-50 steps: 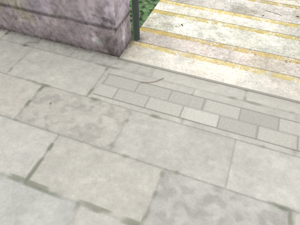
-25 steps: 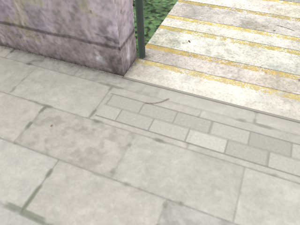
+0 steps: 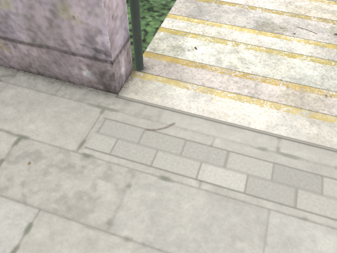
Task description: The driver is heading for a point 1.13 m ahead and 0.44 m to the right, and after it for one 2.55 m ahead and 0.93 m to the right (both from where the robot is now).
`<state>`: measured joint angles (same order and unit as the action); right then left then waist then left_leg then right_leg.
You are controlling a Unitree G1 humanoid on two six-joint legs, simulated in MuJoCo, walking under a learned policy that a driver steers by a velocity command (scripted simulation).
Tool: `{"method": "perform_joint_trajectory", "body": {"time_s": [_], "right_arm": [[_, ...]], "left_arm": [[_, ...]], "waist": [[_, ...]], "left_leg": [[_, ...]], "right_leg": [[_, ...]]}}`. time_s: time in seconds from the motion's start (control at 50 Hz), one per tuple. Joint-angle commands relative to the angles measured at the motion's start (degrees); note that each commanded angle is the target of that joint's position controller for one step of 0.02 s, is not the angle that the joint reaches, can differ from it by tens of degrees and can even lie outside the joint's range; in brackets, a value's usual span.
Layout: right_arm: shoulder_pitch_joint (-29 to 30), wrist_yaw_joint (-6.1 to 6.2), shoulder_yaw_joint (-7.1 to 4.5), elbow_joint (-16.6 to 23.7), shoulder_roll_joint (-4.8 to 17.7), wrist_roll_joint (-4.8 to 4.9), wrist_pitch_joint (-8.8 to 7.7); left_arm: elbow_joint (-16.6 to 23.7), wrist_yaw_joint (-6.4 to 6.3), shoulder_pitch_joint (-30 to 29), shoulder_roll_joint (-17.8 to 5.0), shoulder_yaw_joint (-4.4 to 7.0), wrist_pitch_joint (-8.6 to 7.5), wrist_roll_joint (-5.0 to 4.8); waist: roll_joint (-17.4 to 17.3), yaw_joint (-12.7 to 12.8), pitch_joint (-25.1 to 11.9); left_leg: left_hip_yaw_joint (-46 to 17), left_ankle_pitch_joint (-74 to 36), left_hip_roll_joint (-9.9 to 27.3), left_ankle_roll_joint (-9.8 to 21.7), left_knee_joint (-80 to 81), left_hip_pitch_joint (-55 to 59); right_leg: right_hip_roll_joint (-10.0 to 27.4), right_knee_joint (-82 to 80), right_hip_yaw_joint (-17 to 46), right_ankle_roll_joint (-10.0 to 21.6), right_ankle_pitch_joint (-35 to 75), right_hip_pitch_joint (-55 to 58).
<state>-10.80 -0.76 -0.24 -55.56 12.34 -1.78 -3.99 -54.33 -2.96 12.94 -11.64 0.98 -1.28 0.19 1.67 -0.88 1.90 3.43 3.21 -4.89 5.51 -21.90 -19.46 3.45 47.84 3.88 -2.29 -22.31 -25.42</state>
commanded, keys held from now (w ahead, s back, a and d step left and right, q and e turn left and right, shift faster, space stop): no key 0.14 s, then w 0.30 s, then w+e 0.42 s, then e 0.14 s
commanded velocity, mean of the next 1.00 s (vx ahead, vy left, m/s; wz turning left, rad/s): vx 0.31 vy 0.00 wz -0.21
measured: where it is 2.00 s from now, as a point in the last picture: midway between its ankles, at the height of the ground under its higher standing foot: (194, 246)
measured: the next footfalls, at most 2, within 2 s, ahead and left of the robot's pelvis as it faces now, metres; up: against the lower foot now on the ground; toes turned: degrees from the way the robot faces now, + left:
right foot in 0.10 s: +0.08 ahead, -0.14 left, +0.00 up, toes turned +0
left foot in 0.44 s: +0.13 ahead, +0.12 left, +0.00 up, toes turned +3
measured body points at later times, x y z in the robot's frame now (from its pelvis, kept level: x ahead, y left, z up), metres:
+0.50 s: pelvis +0.10 +0.02 +0.00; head +0.11 +0.04 +0.45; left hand +0.08 +0.28 -0.15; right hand +0.17 -0.25 -0.13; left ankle +0.09 +0.11 -0.73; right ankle +0.04 -0.13 -0.71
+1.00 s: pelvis +0.32 -0.03 -0.02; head +0.37 -0.04 +0.43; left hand +0.58 +0.16 -0.12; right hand +0.26 -0.29 -0.16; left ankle +0.15 +0.13 -0.63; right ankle +0.42 -0.12 -0.73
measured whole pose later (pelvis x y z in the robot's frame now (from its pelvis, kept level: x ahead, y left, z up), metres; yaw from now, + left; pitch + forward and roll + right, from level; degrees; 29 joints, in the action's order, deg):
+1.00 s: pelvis +0.32 -0.03 -0.02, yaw -14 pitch +2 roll +0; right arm -19.3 0.7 -1.5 -56.6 13.9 0.2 -5.4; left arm -43.6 2.6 1.4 -14.1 3.7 -3.6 0.2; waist 0.9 -1.6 3.9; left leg 2.8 28.4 1.5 -1.7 -67.8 -11.7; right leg -4.2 35.0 -3.5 7.1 -7.8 -29.6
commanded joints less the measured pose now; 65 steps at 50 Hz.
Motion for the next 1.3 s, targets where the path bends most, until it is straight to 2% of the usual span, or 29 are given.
{"method": "perform_joint_trajectory", "body": {"time_s": [0.02, 0.1, 0.12, 0.16, 0.22, 0.26, 0.3, 0.36, 0.42, 0.44, 0.46, 0.48, 0.5, 0.54, 0.6, 0.68, 0.82, 0.88, 0.9, 0.92, 0.94, 0.96, 0.98, 1.0, 1.02, 1.06, 1.16, 1.22, 1.3], "right_arm": [[4.18, 1.24, -1.77, 3.9, 8.51, 1.06, 0.26], [1.14, 1.84, -0.77, 2.19, 5.23, 2.17, 1.27], [-2.3, 2.1, -1.42, 1.73, 6.09, 2.35, 1.58], [-2.33, 2.95, -1.57, 1.04, 5.83, 1.68, 2.06], [-1.08, 2.56, -2.07, 0.96, 5.48, 1.88, 1.36], [-0.31, 1.6, -2.65, 1.07, 5.72, 2.74, 0.43], [1.67, 1.06, -2.5, 1.74, 4.68, 3.3, -0.65], [3.3, 0.69, -2.14, 1.55, 3.0, 3.28, -1.58], [-5.33, 0.86, -2.89, -2.4, 4.01, 3.49, -0.92], [-10.58, 1.14, -3.36, -4.01, 5.06, 3.64, -0.67], [-18.16, 1.73, -4.37, -5.36, 8.89, 3.19, -0.68], [-23.51, 1.41, -5.88, -5.86, 16.17, 2.34, -0.86], [-21.3, 1.25, -4.53, -5.78, 12.05, 1.53, -1.94], [-12.17, 0.54, -2.91, -3.11, 7.22, 1.91, -3.12], [-10.3, 0.12, -1.98, -3.06, 4.58, 1.16, -2.76], [-11.47, 1.31, -2.04, -3.62, 6.41, 0.41, -2.37], [-15.19, 2.42, -2.55, -4.41, 8.62, 1.82, -1.59], [-13.13, 3.0, -3.25, -3.05, 10.79, 1.9, -0.38], [-12.1, 3.4, -3.52, -2.25, 11.49, 1.61, 0.29], [-10.5, 3.46, -3.62, -1.02, 12.11, 1.78, 0.56], [-10.05, 3.16, -3.3, 1.06, 11.54, 1.46, -0.27], [-17.36, 1.52, -0.85, 3.41, 3.2, 0.63, -2.31], [-13.16, 0.45, -2.12, 3.92, 8.5, 1.77, -4.52], [-7.26, 0.64, -2.81, 6.85, 10.15, 3.72, -4.69], [-5.35, 1.43, -2.94, 7.33, 9.43, 3.15, -4.17], [-6.21, 2.7, -4.13, 7.65, 10.47, 2.08, -1.79], [-4.44, 4.14, -4.1, 11.16, 7.59, 0.54, 1.05], [0.51, 4.28, -4.08, 13.35, 7.89, 0.83, 1.97], [6.84, 3.72, -4.08, 16.1, 8.38, 1.49, 2.08]], "left_arm": [[-1.36, -0.38, 10.07, -3.59, 1.02, 2.09, 0.26], [-1.86, -0.03, 9.41, -3.61, 1.1, 2.04, 1.72], [-2.23, -0.19, 7.72, -7.82, 2.08, 1.77, 1.04], [-3.16, 0.01, 6.74, -5.79, 2.07, 0.45, 0.61], [-2.65, 0.04, 7.1, -10.47, 4.37, -1.46, -0.67], [-2.89, -0.01, 8.8, -9.15, 4.34, -2.92, -0.92], [-2.68, 0.33, 8.24, -7.62, 4.06, -3.67, -1.62], [-2.59, 0.81, 8.19, -9.71, 4.6, -3.22, -1.55], [-2.51, 1.14, 7.91, -10.41, 4.81, -2.62, -2.34], [-1.99, 1.25, 6.38, -8.69, 4.35, -2.77, -2.16], [-0.47, 1.8, 3.18, -4.06, 3.18, -3.25, -1.5], [2.18, 1.67, 2.52, -1.01, 2.45, -4.58, -1.85], [2.23, 1.88, 0.66, -4.78, 3.12, -5.44, -2.65], [1.38, 2.57, 1.13, -5.78, 3.4, -5.5, -2.81], [0.4, 2.76, 1.67, -4.47, 3.72, -4.48, -2.07], [4.04, 3.51, -4.85, -2.28, 2.98, -3.56, -1.81], [11.15, 6.16, -17.07, -1.48, 1.49, -3.1, -1.68], [12.78, 7.16, -14.81, -4.14, 2.68, -2.98, -1.38], [11.61, 7.38, -8.54, -6.25, 3.78, -3.0, -1.31], [9.37, 7.12, 0.59, -9.64, 5.48, -3.07, -1.23], [8.29, 5.72, 7.7, -14.48, 7.04, -2.56, -0.64], [11.47, 4.89, 3.7, -19.18, 7.15, -2.45, 0.64], [11.17, 4.49, 6.4, -15.96, 6.48, -1.86, 0.73], [12.28, 4.36, 1.91, -13.17, 5.59, -2.01, 0.53], [12.83, 4.62, -2.61, -11.35, 5.18, -2.31, -0.73], [14.43, 4.51, -6.71, -9.48, 4.46, -2.33, -0.63], [14.91, 3.41, -5.11, -12.64, 5.32, -1.94, 0.14], [15.71, 2.18, -4.28, -13.05, 5.45, -0.33, -0.92], [16.6, 1.0, -3.13, -13.39, 5.54, 1.26, -0.89]], "waist": [[-8.08, 3.58, -6.13], [-3.7, 3.78, 0.4], [2.21, 0.18, 2.87], [7.48, 0.19, 2.14], [12.22, 1.92, 1.17], [8.56, 2.29, 1.52], [5.77, 2.12, 1.33], [5.88, 2.17, -0.59], [4.24, -1.63, -1.37], [2.46, -3.95, -2.51], [-8.64, -6.95, -3.7], [-21.93, -7.75, -5.01], [-14.12, -6.42, -1.83], [-7.79, -2.08, 1.93], [-7.1, -0.35, 1.31], [-4.95, -0.68, 3.14], [-4.31, -2.7, 5.78], [-7.51, 1.05, 2.11], [-8.9, 4.38, -1.43], [-8.58, 8.91, -6.29], [-2.59, 11.31, -11.96], [13.2, 3.17, -22.34], [4.52, 7.27, -29.87], [2.7, 5.97, -21.83], [-3.52, 3.01, -12.48], [-4.46, -0.59, -7.42], [0.92, -1.9, -8.72], [2.58, -0.27, -10.2], [5.07, 2.03, -8.52]], "left_leg": [[-13.37, 18.94, 15.01, 7.84, 11.83, -7.96], [-12.55, 32.86, 11.13, 0.27, 8.91, -11.82], [-8.26, 27.98, 7.22, -1.32, 6.44, -8.7], [-3.73, 22.07, 4.22, -2.5, -1.17, 2.03], [0.14, 18.64, 1.37, -2.15, -20.29, -5.27], [-4.49, 21.15, 5.73, -0.75, -29.59, -16.0], [-4.99, 20.36, 7.88, -0.33, -24.79, -18.7], [0.21, 18.18, 5.04, -1.32, -13.9, -6.58], [2.9, 11.32, 2.04, -1.77, -4.93, 10.47], [-0.24, 11.66, 4.49, -1.12, -3.78, 17.49], [-15.23, 16.46, 15.47, 1.78, 2.97, 26.65], [-37.22, 25.46, 28.37, 9.43, 11.36, 32.26], [-40.04, 29.73, 30.33, 11.27, 11.66, 28.26], [-26.63, 21.83, 24.61, 6.02, 12.21, 23.92], [-10.6, -0.76, 18.93, 1.66, 12.3, 19.23], [-2.73, -10.12, 17.82, 2.04, 14.05, 16.08], [5.35, -17.46, 19.99, 0.94, 12.62, 22.08], [8.15, -47.07, 20.75, -0.24, 1.02, 25.92], [8.4, -55.4, 20.29, -0.86, -8.33, 25.06], [8.57, -53.35, 18.23, -2.37, -20.87, 20.38], [8.15, -30.36, 14.24, -5.3, -39.87, 5.35], [2.18, 30.93, 0.9, -9.02, -65.56, -18.29], [-11.09, 30.6, 2.95, -7.33, -69.73, -18.02], [-10.58, 26.69, 5.96, -6.19, -66.71, -20.02], [-8.78, 23.6, 8.15, -6.55, -60.77, -20.23], [-8.31, 20.96, 10.51, -7.01, -53.79, -13.75], [-7.03, 14.01, 8.08, -10.03, -38.67, -11.08], [-8.25, 8.99, 7.16, -10.74, -31.35, -12.46], [-9.97, 8.22, 5.17, -10.49, -22.03, -12.99]], "right_leg": [[-0.92, -7.74, -2.49, 0.71, 6.8, 15.39], [1.01, -21.87, -0.72, 4.78, 7.15, 17.38], [1.93, -24.58, 1.1, 6.65, -1.83, 10.49], [1.32, -31.36, 2.61, 6.93, -15.84, 0.71], [10.85, -39.04, 16.17, 11.77, -20.02, 7.06], [15.82, -39.77, 21.4, 15.27, -13.82, 14.35], [14.18, -38.51, 17.98, 13.55, -7.99, 18.92], [9.6, -36.91, 9.7, 11.83, -1.88, 14.53], [6.44, -31.39, 6.07, 10.83, -3.85, 5.04], [4.93, -26.08, 4.33, 9.37, -2.54, 0.39], [-0.39, -6.84, -2.16, 5.94, 0.74, -9.79], [-5.61, 8.51, -4.98, 5.11, -7.32, -23.96], [-1.85, 19.39, 2.65, 6.54, -6.19, -28.04], [1.07, 21.34, 4.75, 8.64, 6.25, -29.67], [1.73, 16.78, 3.15, 8.16, 15.08, -23.31], [0.67, 7.37, 1.32, 6.21, 22.56, -22.77], [-0.25, -9.79, -6.58, 7.6, 24.98, -17.26], [-4.89, -10.67, -11.63, 10.43, 16.48, -8.4], [-7.4, -11.2, -12.73, 11.5, 15.01, -0.71], [-8.94, -16.83, -11.41, 13.33, 20.22, 12.49], [-1.3, -17.71, 0.66, 16.52, 32.39, 30.4], [18.62, -19.73, 34.44, 30.61, 49.71, 51.25], [18.33, -24.11, 36.08, 30.22, 50.19, 48.49], [15.39, -24.35, 25.84, 26.73, 50.78, 40.93], [11.52, -26.57, 18.46, 23.31, 48.87, 29.38], [7.67, -29.61, 12.9, 20.68, 44.08, 14.59], [3.91, -29.04, 9.39, 19.97, 48.87, 6.82], [2.98, -27.99, 11.97, 17.38, 35.73, 8.58], [2.6, -27.55, 18.18, 15.47, 17.66, 10.4]]}}
Velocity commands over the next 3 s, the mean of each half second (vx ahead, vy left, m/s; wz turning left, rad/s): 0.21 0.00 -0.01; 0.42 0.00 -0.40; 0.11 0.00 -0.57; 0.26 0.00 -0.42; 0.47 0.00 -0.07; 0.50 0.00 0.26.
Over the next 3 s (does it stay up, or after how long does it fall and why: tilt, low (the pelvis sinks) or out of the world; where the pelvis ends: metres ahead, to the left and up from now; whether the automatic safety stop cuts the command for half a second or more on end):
stays up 0.88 -0.49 0.00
